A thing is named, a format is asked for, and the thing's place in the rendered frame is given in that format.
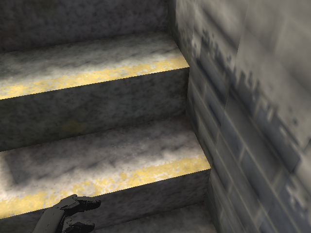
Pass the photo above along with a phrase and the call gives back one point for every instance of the left robot hand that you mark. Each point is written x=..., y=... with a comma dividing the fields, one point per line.
x=53, y=218

